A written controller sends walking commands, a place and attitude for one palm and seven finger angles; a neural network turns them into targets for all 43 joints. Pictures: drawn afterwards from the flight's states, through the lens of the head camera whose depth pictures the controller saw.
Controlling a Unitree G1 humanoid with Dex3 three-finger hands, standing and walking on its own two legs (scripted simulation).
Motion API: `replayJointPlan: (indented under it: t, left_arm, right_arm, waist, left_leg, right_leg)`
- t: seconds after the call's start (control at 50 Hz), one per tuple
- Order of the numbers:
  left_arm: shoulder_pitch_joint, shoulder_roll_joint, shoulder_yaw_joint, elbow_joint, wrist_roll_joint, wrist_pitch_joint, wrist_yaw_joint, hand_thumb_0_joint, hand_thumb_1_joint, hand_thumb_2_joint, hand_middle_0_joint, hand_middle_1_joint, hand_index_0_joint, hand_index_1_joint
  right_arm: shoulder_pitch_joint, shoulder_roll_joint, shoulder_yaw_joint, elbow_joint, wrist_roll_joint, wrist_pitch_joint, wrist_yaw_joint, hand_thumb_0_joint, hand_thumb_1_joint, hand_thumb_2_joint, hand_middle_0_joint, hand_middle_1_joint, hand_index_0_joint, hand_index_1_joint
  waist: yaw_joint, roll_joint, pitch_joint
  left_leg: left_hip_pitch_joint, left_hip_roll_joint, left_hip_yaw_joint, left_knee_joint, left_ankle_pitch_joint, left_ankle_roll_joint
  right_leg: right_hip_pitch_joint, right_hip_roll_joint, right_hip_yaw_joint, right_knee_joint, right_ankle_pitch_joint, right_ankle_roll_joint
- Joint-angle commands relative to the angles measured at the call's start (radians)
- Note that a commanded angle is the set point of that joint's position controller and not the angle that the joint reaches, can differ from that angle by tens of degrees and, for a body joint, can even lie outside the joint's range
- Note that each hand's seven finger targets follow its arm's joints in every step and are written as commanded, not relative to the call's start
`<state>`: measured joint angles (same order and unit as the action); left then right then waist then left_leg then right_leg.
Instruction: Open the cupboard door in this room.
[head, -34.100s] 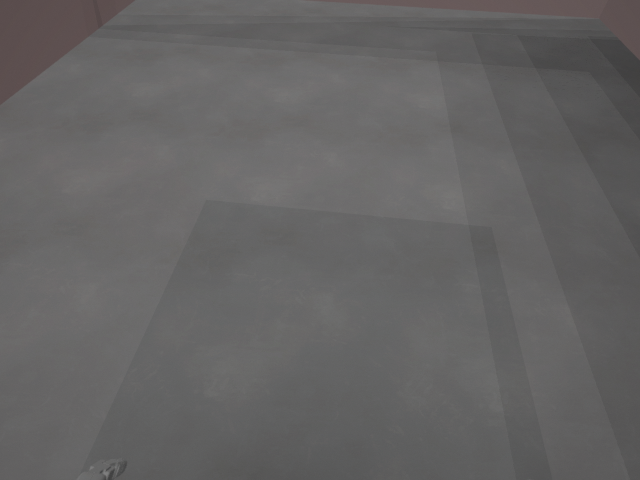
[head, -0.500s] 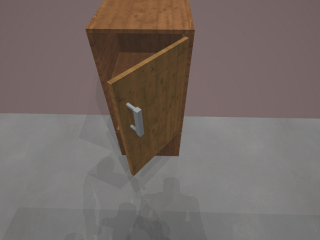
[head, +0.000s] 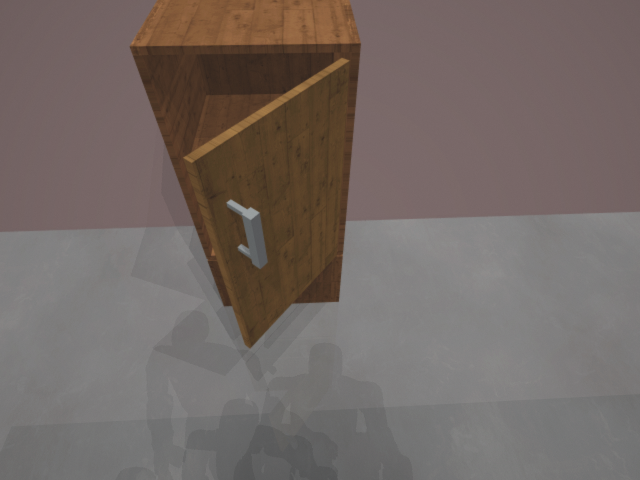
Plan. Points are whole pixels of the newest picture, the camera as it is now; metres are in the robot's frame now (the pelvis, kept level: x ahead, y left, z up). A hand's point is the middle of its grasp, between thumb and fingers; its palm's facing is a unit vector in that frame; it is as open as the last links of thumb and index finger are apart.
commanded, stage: walk to a spot facing it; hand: left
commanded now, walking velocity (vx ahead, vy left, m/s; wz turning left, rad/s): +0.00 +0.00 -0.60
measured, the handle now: (247, 234) +0.49 +0.16 -0.03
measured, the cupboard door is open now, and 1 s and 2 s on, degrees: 50 50 50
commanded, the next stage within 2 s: none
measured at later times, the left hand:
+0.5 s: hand out of the picture +0.13 +0.14 -0.15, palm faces -0.24 -0.92 -0.31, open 7.4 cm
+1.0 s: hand (287, 447) +0.19 +0.07 -0.16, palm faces -0.56 -0.80 -0.24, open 7.4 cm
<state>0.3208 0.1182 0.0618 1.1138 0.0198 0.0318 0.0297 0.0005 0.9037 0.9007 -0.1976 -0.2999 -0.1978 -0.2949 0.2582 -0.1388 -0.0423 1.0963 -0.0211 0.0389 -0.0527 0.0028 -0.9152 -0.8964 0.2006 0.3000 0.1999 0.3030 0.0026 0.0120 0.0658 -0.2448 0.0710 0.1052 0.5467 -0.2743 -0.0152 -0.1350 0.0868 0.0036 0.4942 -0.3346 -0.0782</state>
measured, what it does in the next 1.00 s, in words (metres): steps on the spot, turning right: right foot, then left foot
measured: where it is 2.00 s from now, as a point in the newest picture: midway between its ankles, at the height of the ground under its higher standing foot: outside the picture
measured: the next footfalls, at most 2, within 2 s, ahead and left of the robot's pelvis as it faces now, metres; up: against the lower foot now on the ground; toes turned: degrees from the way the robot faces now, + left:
right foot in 0.34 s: +0.01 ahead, -0.14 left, +0.00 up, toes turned -15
left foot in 0.72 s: +0.09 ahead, +0.06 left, +0.00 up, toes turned -25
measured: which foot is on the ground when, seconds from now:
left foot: down 0.00-0.34, up 0.36-0.70, down 0.72-1.00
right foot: down 0.00-0.08, up 0.10-0.32, down 0.34-0.72, up 0.74-1.00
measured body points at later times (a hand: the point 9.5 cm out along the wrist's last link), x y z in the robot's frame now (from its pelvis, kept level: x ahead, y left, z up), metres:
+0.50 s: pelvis -0.01 -0.04 +0.00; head +0.04 -0.09 +0.44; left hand +0.14 +0.19 -0.13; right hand +0.00 -0.31 -0.16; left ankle +0.01 +0.10 -0.67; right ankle -0.03 -0.13 -0.73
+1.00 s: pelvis -0.01 -0.06 +0.00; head +0.05 -0.09 +0.44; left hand +0.22 +0.11 -0.14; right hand -0.11 -0.29 -0.15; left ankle +0.06 +0.08 -0.73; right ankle -0.07 -0.16 -0.71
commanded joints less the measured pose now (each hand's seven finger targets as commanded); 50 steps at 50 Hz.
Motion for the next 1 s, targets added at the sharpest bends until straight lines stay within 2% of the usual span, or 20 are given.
replayJointPlan:
  t: [0.0, 0.06, 0.1, 0.14, 0.22, 0.28, 0.3, 0.32, 0.34, 0.42, 0.56, 0.64, 0.66, 0.68, 0.7, 0.72, 0.76, 0.82, 0.92, 0.98]
  left_arm:
    - [-0.011, 0.155, 0.039, -0.080, 0.000, -0.005, 0.002, 0.000, 0.900, 0.900, -0.200, -0.300, -0.200, -0.300]
    - [-0.062, 0.117, 0.040, -0.135, -0.003, 0.001, -0.014, 0.000, 0.900, 0.900, -0.200, -0.300, -0.200, -0.300]
    - [-0.110, 0.124, 0.049, -0.165, 0.005, 0.006, -0.026, 0.000, 0.900, 0.900, -0.200, -0.300, -0.200, -0.300]
    - [-0.111, 0.104, 0.048, -0.176, 0.004, 0.009, -0.040, 0.000, 0.900, 0.900, -0.200, -0.300, -0.200, -0.300]
    - [-0.111, 0.112, 0.043, -0.203, 0.003, 0.009, -0.047, 0.000, 0.900, 0.900, -0.200, -0.300, -0.200, -0.300]
    - [-0.025, 0.172, 0.054, -0.190, 0.006, -0.002, -0.043, 0.000, 0.900, 0.900, -0.200, -0.300, -0.200, -0.300]
    - [-0.010, 0.273, 0.071, -0.192, 0.015, -0.013, -0.032, 0.000, 0.900, 0.900, -0.200, -0.300, -0.200, -0.300]
    - [0.019, 0.357, 0.083, -0.190, 0.007, -0.015, -0.019, 0.000, 0.900, 0.900, -0.200, -0.300, -0.200, -0.300]
    - [0.018, 0.345, 0.079, -0.196, 0.003, -0.015, -0.010, 0.000, 0.900, 0.900, -0.200, -0.300, -0.200, -0.300]
    - [-0.113, 0.274, 0.065, -0.242, 0.007, -0.018, 0.005, 0.000, 0.900, 0.900, -0.200, -0.300, -0.200, -0.300]
    - [-0.088, 0.292, 0.072, -0.249, 0.009, -0.013, -0.005, 0.000, 0.900, 0.900, -0.200, -0.300, -0.200, -0.300]
    - [-0.146, 0.283, 0.070, -0.270, 0.000, -0.008, -0.012, 0.000, 0.900, 0.900, -0.200, -0.300, -0.200, -0.300]
    - [-0.165, 0.256, 0.064, -0.278, -0.006, -0.005, -0.014, 0.000, 0.900, 0.900, -0.200, -0.300, -0.200, -0.300]
    - [-0.134, 0.201, 0.052, -0.294, -0.012, -0.005, -0.024, 0.000, 0.900, 0.900, -0.200, -0.300, -0.200, -0.300]
    - [-0.153, 0.191, 0.045, -0.322, -0.008, -0.008, -0.036, 0.000, 0.900, 0.900, -0.200, -0.300, -0.200, -0.300]
    - [-0.175, 0.219, 0.051, -0.318, 0.007, -0.005, -0.043, 0.000, 0.900, 0.900, -0.200, -0.300, -0.200, -0.300]
    - [-0.159, 0.208, 0.060, -0.294, 0.009, 0.003, -0.057, 0.000, 0.900, 0.900, -0.200, -0.300, -0.200, -0.300]
    - [-0.170, 0.169, 0.043, -0.300, 0.003, 0.012, -0.068, 0.000, 0.900, 0.900, -0.200, -0.300, -0.200, -0.300]
    - [-0.217, 0.158, 0.027, -0.312, -0.001, 0.002, -0.072, 0.000, 0.900, 0.900, -0.200, -0.300, -0.200, -0.300]
    - [-0.110, 0.202, 0.036, -0.278, -0.001, -0.010, -0.066, 0.000, 0.900, 0.900, -0.200, -0.300, -0.200, -0.300]
  right_arm:
    - [0.068, -0.098, -0.032, -0.059, 0.001, -0.011, -0.011, 0.000, -0.900, -0.900, 0.200, 0.300, 0.200, 0.300]
    - [0.128, -0.191, -0.050, -0.071, -0.011, -0.028, -0.018, 0.000, -0.900, -0.900, 0.200, 0.300, 0.200, 0.300]
    - [0.117, -0.199, -0.044, -0.097, -0.015, -0.037, -0.017, 0.000, -0.900, -0.900, 0.200, 0.300, 0.200, 0.300]
    - [0.035, -0.210, -0.044, -0.131, -0.021, -0.039, -0.011, 0.000, -0.900, -0.900, 0.200, 0.300, 0.200, 0.300]
    - [-0.001, -0.227, -0.050, -0.156, -0.024, -0.034, 0.003, 0.000, -0.900, -0.900, 0.200, 0.300, 0.200, 0.300]
    - [-0.029, -0.236, -0.060, -0.187, -0.010, -0.022, 0.015, 0.000, -0.900, -0.900, 0.200, 0.300, 0.200, 0.300]
    - [-0.034, -0.175, -0.055, -0.213, 0.001, -0.014, 0.022, 0.000, -0.900, -0.900, 0.200, 0.300, 0.200, 0.300]
    - [-0.104, -0.145, -0.044, -0.262, 0.005, -0.007, 0.027, 0.000, -0.900, -0.900, 0.200, 0.300, 0.200, 0.300]
    - [-0.138, -0.154, -0.046, -0.270, 0.005, 0.000, 0.024, 0.000, -0.900, -0.900, 0.200, 0.300, 0.200, 0.300]
    - [-0.117, -0.147, -0.040, -0.250, 0.008, -0.005, 0.021, 0.000, -0.900, -0.900, 0.200, 0.300, 0.200, 0.300]
    - [-0.149, -0.142, -0.038, -0.281, 0.017, -0.008, 0.017, 0.000, -0.900, -0.900, 0.200, 0.300, 0.200, 0.300]
    - [-0.044, -0.148, -0.035, -0.266, 0.021, -0.025, 0.008, 0.000, -0.900, -0.900, 0.200, 0.300, 0.200, 0.300]
    - [0.004, -0.173, -0.037, -0.251, 0.017, -0.035, 0.003, 0.000, -0.900, -0.900, 0.200, 0.300, 0.200, 0.300]
    - [0.012, -0.254, -0.051, -0.258, 0.006, -0.044, 0.000, 0.000, -0.900, -0.900, 0.200, 0.300, 0.200, 0.300]
    - [0.041, -0.316, -0.057, -0.274, -0.005, -0.042, -0.004, 0.000, -0.900, -0.900, 0.200, 0.300, 0.200, 0.300]
    - [0.034, -0.298, -0.049, -0.278, -0.014, -0.041, -0.003, 0.000, -0.900, -0.900, 0.200, 0.300, 0.200, 0.300]
    - [-0.052, -0.248, -0.031, -0.301, -0.015, -0.044, -0.004, 0.000, -0.900, -0.900, 0.200, 0.300, 0.200, 0.300]
    - [-0.034, -0.231, -0.027, -0.295, -0.017, -0.047, -0.002, 0.000, -0.900, -0.900, 0.200, 0.300, 0.200, 0.300]
    - [0.050, -0.271, -0.049, -0.253, -0.014, -0.038, 0.009, 0.000, -0.900, -0.900, 0.200, 0.300, 0.200, 0.300]
    - [0.022, -0.282, -0.057, -0.260, -0.004, -0.030, 0.018, 0.000, -0.900, -0.900, 0.200, 0.300, 0.200, 0.300]
  waist:
    - [-0.031, -0.003, 0.018]
    - [-0.047, 0.262, -0.021]
    - [-0.035, 0.133, -0.041]
    - [-0.002, 0.080, -0.037]
    - [-0.002, 0.150, -0.058]
    - [0.046, 0.059, -0.091]
    - [0.060, -0.204, -0.083]
    - [0.099, -0.346, -0.061]
    - [0.095, -0.260, -0.049]
    - [0.021, -0.168, -0.130]
    - [0.030, -0.130, -0.100]
    - [-0.030, -0.115, -0.124]
    - [-0.054, -0.052, -0.139]
    - [-0.048, 0.190, -0.159]
    - [-0.055, 0.310, -0.128]
    - [-0.060, 0.197, -0.098]
    - [0.002, 0.193, -0.051]
    - [-0.001, 0.165, -0.072]
    - [-0.048, 0.214, -0.105]
    - [0.014, 0.163, -0.129]
  left_leg:
    - [0.083, 0.071, -0.056, -0.035, 0.070, 0.024]
    - [0.179, 0.350, -0.309, -0.266, 0.170, 0.174]
    - [0.121, 0.408, -0.303, -0.302, 0.155, 0.221]
    - [0.088, 0.356, -0.173, -0.282, 0.166, 0.182]
    - [0.063, 0.311, -0.025, -0.200, 0.221, 0.133]
    - [-0.014, 0.228, 0.083, 0.015, 0.129, 0.041]
    - [-0.191, 0.102, 0.151, 0.237, -0.121, -0.023]
    - [-0.314, 0.003, 0.078, 0.463, -0.394, -0.039]
    - [-0.345, 0.016, -0.047, 0.574, -0.358, -0.027]
    - [-0.294, 0.013, -0.093, 0.548, -0.193, -0.044]
    - [-0.205, -0.041, -0.104, 0.312, -0.174, -0.035]
    - [0.001, -0.054, -0.114, 0.011, -0.037, -0.023]
    - [0.153, -0.007, -0.145, -0.135, 0.039, -0.007]
    - [0.282, 0.205, -0.370, -0.229, 0.096, 0.063]
    - [0.247, 0.418, -0.538, -0.284, 0.246, 0.188]
    - [0.122, 0.420, -0.510, -0.285, 0.220, 0.225]
    - [0.056, 0.304, -0.321, -0.246, 0.306, 0.177]
    - [0.124, 0.226, -0.132, -0.184, 0.492, 0.137]
    - [0.154, 0.252, -0.059, -0.115, 0.524, 0.123]
    - [0.062, 0.220, 0.006, 0.045, 0.405, 0.044]
  right_leg:
    - [-0.203, -0.181, 0.205, -0.075, 0.295, -0.024]
    - [-0.365, -0.037, 0.017, 0.320, -0.124, 0.045]
    - [-0.386, -0.100, 0.031, 0.564, -0.243, 0.059]
    - [-0.366, -0.133, 0.010, 0.530, -0.179, 0.072]
    - [-0.249, -0.127, -0.062, 0.311, -0.139, 0.077]
    - [-0.064, -0.106, -0.082, 0.021, 0.144, 0.066]
    - [0.034, -0.287, 0.210, -0.130, 0.303, -0.003]
    - [0.014, -0.454, 0.431, -0.178, 0.503, -0.120]
    - [-0.002, -0.432, 0.432, -0.160, 0.472, -0.157]
    - [0.034, -0.316, 0.312, -0.075, 0.588, -0.127]
    - [0.001, -0.287, 0.402, -0.101, 0.533, -0.133]
    - [-0.101, -0.230, 0.401, -0.042, 0.492, -0.070]
    - [-0.217, -0.174, 0.360, 0.013, 0.382, -0.024]
    - [-0.392, -0.036, 0.235, 0.153, 0.077, 0.040]
    - [-0.475, 0.003, 0.061, 0.403, -0.291, 0.095]
    - [-0.438, -0.038, 0.077, 0.580, -0.278, 0.101]
    - [-0.449, -0.079, 0.060, 0.713, -0.162, 0.121]
    - [-0.426, -0.101, -0.010, 0.595, -0.112, 0.135]
    - [-0.275, -0.085, -0.098, 0.273, -0.102, 0.110]
    - [-0.044, -0.078, -0.105, -0.005, 0.142, 0.078]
